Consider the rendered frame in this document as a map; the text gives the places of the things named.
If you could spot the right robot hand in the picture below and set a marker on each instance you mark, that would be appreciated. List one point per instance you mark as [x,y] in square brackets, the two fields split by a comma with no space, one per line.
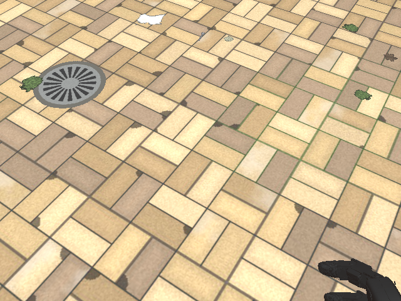
[378,287]

